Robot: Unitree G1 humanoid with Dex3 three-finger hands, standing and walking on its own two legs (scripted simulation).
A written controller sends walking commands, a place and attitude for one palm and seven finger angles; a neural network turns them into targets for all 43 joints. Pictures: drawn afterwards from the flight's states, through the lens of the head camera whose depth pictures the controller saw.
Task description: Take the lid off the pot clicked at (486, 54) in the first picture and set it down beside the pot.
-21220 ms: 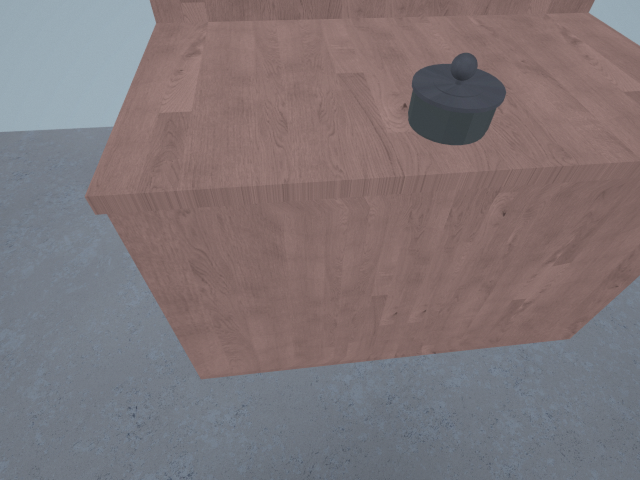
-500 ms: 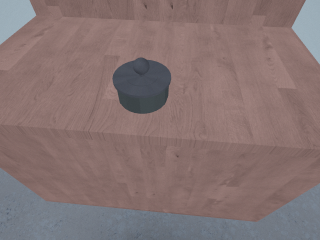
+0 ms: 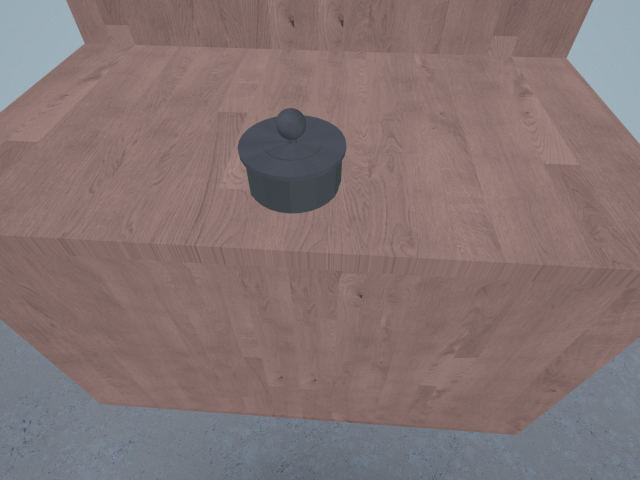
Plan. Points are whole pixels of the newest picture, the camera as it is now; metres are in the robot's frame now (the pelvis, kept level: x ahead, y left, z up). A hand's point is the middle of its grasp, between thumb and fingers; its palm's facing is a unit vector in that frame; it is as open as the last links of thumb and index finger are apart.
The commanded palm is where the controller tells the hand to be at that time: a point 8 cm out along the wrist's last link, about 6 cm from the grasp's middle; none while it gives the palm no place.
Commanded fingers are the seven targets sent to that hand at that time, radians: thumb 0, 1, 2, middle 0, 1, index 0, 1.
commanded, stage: come to a stop and stand still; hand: left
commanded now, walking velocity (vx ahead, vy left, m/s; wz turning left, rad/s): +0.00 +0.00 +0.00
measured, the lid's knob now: (291, 124) +0.55 +0.08 +0.17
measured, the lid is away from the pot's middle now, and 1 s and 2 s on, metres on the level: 0.00 0.00 0.00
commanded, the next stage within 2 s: look again from close up in 0.32 s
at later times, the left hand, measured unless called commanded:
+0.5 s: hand out of the picture -0.01 +0.18 -0.17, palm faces +0.02 -0.98 -0.18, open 7.4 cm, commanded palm none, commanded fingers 0.00 0.90 0.90 -0.20 -0.30 -0.20 -0.30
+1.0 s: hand out of the picture +0.03 +0.18 -0.17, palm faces +0.00 -0.98 -0.19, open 7.4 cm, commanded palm none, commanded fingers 0.00 0.90 0.90 -0.20 -0.30 -0.20 -0.30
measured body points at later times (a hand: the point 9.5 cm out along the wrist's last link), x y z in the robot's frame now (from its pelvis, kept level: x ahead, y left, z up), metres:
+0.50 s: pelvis +0.00 +0.02 +0.00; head +0.02 +0.02 +0.45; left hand -0.01 +0.23 -0.16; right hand +0.01 -0.20 -0.16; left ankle +0.02 +0.08 -0.74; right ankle +0.04 -0.12 -0.74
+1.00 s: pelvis +0.03 +0.01 +0.00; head +0.05 +0.01 +0.45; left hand +0.03 +0.23 -0.16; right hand +0.02 -0.21 -0.16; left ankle +0.02 +0.08 -0.74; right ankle +0.04 -0.12 -0.74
